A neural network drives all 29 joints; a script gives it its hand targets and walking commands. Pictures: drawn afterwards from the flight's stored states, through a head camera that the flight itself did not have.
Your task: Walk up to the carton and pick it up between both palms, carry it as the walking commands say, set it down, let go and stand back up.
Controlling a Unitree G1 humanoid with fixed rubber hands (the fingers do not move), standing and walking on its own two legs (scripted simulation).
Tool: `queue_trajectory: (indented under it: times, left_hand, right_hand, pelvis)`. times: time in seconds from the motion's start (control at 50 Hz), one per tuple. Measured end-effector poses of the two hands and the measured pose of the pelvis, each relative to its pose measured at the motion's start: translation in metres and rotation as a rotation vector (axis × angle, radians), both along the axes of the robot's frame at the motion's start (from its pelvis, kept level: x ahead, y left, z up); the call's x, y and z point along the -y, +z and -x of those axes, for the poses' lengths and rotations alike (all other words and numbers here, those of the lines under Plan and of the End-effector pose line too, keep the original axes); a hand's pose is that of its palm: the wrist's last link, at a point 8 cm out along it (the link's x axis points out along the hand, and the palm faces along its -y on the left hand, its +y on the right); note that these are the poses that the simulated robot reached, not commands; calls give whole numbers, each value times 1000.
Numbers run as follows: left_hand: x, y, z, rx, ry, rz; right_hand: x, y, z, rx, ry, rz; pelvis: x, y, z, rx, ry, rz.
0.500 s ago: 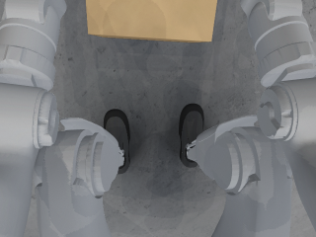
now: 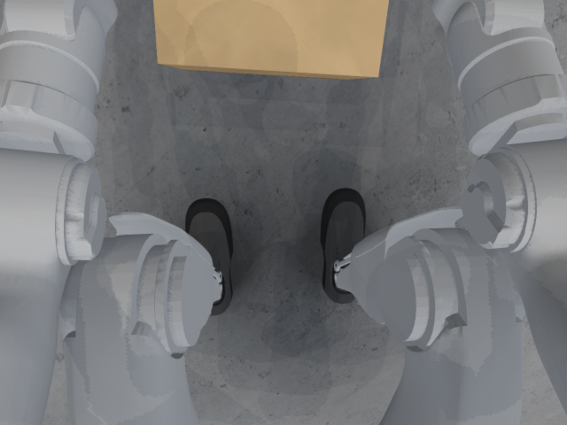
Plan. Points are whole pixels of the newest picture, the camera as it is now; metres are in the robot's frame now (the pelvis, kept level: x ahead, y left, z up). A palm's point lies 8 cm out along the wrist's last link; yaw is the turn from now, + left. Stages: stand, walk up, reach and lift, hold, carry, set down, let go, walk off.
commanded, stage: reach and lift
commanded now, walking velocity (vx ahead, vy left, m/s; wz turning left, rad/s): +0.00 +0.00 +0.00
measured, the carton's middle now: out of the picture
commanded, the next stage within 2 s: none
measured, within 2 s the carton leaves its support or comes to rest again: leaves its support in 0.22 s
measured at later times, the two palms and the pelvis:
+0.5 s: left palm out of the picture +0.55 +0.18 -0.15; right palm out of the picture +0.56 -0.14 -0.12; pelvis -0.02 +0.00 +0.00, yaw +1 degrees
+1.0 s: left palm out of the picture +0.55 +0.17 -0.10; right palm out of the picture +0.55 -0.14 -0.08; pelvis -0.02 +0.00 +0.00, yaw +1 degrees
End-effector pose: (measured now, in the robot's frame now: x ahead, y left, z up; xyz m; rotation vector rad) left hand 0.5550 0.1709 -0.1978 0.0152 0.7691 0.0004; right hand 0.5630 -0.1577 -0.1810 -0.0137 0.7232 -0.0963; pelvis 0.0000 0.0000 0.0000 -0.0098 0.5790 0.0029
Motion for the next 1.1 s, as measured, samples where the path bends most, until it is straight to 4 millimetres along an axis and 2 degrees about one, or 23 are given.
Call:
queue_trajectory:
  times: [0.14,0.22,0.48,0.68,0.86,1.1]
  left_hand:
    - [2,4,0,-1,-13,-52]
    - [3,8,2,-4,-8,-86]
    - [-4,48,6,26,29,-112]
    - [-4,60,5,22,31,-109]
    - [-5,80,3,33,60,-134]
    - [6,109,9,51,93,-148]
  right_hand:
    - [-1,3,2,-19,-11,19]
    - [-5,12,2,-21,-23,35]
    - [-16,55,4,23,-24,49]
    - [-17,67,4,25,-22,56]
    - [-20,86,5,40,-18,56]
    - [-21,113,16,52,-142,156]
  pelvis:
    - [0,0,2,9,6,5]
    - [-1,-1,5,25,12,11]
    - [-2,-2,18,103,24,19]
    - [-2,-1,19,123,29,22]
    - [-3,2,20,154,32,23]
    - [-2,6,24,211,36,24]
